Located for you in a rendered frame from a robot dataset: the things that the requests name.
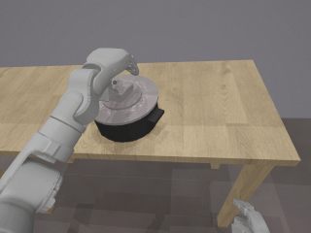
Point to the robot right hand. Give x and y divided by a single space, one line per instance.
254 223

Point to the lid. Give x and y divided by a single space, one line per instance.
139 102

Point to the robot left upper arm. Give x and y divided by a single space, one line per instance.
31 190

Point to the knob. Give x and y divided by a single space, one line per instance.
123 88

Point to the robot left forearm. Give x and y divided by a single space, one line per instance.
76 109

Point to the table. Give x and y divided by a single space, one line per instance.
216 112

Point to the pot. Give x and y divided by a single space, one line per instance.
132 131

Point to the robot left hand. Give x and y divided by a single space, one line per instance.
116 61

